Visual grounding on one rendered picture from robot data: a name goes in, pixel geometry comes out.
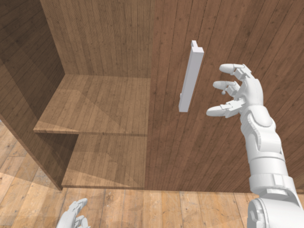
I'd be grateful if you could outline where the left robot hand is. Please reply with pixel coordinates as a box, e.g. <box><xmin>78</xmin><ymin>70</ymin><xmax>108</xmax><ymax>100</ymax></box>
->
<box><xmin>56</xmin><ymin>198</ymin><xmax>90</xmax><ymax>228</ymax></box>

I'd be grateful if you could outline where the robot right upper arm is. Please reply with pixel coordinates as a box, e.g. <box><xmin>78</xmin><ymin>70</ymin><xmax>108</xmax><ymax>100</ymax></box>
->
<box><xmin>247</xmin><ymin>198</ymin><xmax>304</xmax><ymax>228</ymax></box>

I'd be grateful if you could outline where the wardrobe door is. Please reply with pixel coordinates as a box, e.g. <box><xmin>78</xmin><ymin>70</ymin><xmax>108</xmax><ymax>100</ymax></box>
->
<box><xmin>144</xmin><ymin>0</ymin><xmax>304</xmax><ymax>193</ymax></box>
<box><xmin>293</xmin><ymin>172</ymin><xmax>304</xmax><ymax>190</ymax></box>

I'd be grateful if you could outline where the robot right forearm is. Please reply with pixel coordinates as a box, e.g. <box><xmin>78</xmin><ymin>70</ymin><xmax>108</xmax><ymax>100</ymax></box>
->
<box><xmin>240</xmin><ymin>105</ymin><xmax>304</xmax><ymax>214</ymax></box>

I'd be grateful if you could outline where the handle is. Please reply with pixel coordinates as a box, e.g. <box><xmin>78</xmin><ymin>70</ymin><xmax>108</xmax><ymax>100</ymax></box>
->
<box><xmin>179</xmin><ymin>40</ymin><xmax>204</xmax><ymax>112</ymax></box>

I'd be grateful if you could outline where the right robot hand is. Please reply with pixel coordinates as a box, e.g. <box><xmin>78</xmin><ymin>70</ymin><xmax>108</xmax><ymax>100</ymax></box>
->
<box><xmin>206</xmin><ymin>64</ymin><xmax>263</xmax><ymax>118</ymax></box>

